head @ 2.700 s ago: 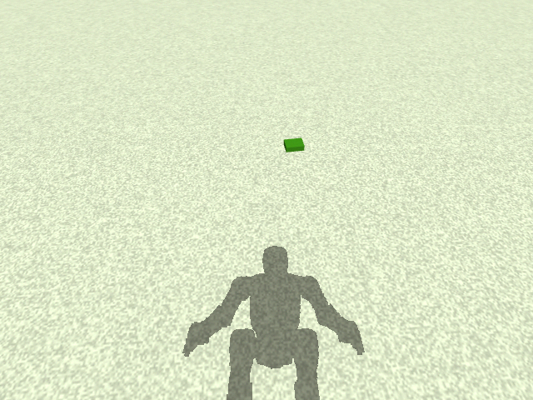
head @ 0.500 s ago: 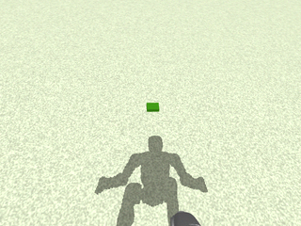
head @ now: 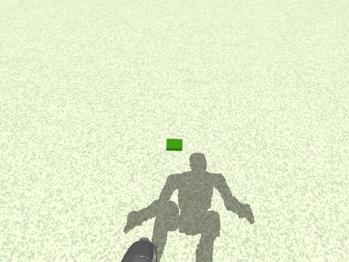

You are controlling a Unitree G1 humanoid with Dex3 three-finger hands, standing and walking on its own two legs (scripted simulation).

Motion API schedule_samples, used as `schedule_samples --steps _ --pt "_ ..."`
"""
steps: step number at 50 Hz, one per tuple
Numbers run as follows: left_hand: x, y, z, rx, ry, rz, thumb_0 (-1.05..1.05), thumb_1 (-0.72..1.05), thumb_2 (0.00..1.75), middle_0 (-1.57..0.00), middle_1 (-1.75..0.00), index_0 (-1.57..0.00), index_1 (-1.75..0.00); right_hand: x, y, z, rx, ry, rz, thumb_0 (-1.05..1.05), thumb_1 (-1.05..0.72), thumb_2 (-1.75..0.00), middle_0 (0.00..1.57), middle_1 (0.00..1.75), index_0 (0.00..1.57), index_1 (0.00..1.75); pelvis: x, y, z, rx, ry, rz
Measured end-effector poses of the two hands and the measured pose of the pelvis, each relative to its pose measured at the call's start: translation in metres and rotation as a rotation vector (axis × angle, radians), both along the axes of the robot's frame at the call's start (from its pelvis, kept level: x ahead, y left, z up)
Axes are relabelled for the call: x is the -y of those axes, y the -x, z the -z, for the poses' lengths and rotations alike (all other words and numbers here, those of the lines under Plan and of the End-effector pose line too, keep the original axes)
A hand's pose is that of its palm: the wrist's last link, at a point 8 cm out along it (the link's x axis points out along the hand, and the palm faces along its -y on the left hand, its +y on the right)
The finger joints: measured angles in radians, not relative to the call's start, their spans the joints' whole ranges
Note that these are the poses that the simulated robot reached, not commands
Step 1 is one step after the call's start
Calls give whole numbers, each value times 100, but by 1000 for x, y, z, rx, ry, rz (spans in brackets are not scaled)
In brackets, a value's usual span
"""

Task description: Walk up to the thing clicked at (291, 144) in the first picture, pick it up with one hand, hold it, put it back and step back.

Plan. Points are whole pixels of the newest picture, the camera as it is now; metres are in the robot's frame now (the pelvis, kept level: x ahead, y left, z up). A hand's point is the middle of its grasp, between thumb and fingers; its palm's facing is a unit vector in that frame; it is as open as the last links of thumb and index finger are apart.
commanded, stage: walk up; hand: left
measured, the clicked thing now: (174, 144) +0.93 +0.07 -0.75
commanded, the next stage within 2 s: none
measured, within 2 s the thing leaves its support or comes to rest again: neither
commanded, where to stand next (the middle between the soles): +0.58 -0.23 m, yaw +4 degrees
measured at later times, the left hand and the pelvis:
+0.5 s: hand (118, 200) +0.29 +0.20 -0.14, palm faces -0.06 -0.94 -0.33, open 7.4 cm; pelvis +0.19 -0.08 -0.01, yaw -1 degrees
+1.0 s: hand (162, 182) +0.36 +0.07 -0.15, palm faces +0.06 -0.94 -0.33, open 7.4 cm; pelvis +0.36 -0.20 -0.01, yaw +2 degrees
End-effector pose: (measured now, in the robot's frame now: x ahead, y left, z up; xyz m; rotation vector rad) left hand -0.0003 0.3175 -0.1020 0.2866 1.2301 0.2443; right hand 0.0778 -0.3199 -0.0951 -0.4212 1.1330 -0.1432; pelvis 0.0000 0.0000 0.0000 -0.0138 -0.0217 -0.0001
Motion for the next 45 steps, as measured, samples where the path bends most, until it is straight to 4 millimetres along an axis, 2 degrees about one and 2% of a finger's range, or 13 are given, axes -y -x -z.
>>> schedule_samples --steps 5,7,10,14,19,24,28,30,33,38,45 --pt "5 -33 28 -38 34 -22 1 90 89 -20 -30 -21 -30 1 -65 -1 26 39 -28 1 -91 -90 20 30 20 30 3 -52 15 4 10 -18" --pt "7 -54 39 -49 42 -18 1 90 89 -20 -30 -21 -30 1 -88 0 66 57 -29 1 -91 -90 20 30 20 30 3 -69 21 13 -17 -15" --pt "17 -93 43 -55 58 28 1 91 89 -20 -30 -20 -30 5 -111 -7 138 60 14 1 -91 -90 20 30 20 30 6 -93 20 28 -16 3" --pt "26 -158 33 20 62 75 1 91 89 -20 -30 -21 -30 15 -121 -22 155 63 53 1 -91 -90 21 30 20 30 19 -121 9 43 -24 7" --pt "40 -226 16 113 48 103 1 91 89 -20 -30 -20 -30 43 -124 -25 86 68 61 1 -90 -90 21 30 21 30 42 -153 2 47 -29 12" --pt "69 -278 4 113 22 131 1 91 89 -20 -30 -20 -30 88 -135 -14 29 64 88 1 -90 -90 21 30 21 30 76 -187 5 30 -45 19" --pt "100 -316 0 116 -29 144 1 91 89 -20 -30 -20 -30 136 -155 10 -12 58 114 1 -90 -90 21 30 21 30 113 -220 18 12 -56 23" --pt "117 -330 -3 134 -53 138 1 91 89 -20 -30 -20 -30 156 -170 24 -36 60 118 1 -90 -90 21 30 20 30 129 -234 23 20 -24 12" --pt "141 -337 -11 153 -63 108 1 91 89 -20 -30 -20 -30 169 -199 29 -63 39 111 1 -91 -90 20 30 20 30 147 -252 18 22 -46 8" --pt "169 -335 -21 103 -59 62 1 90 89 -20 -30 -21 -30 175 -256 19 -14 -19 67 1 -91 -90 20 30 20 30 169 -282 1 18 -43 14" --pt "190 -340 -7 50 -30 11 1 90 89 -20 -30 -21 -30 181 -320 9 -2 -27 4 1 -91 -90 20 30 20 30 191 -324 0 22 -6 -13"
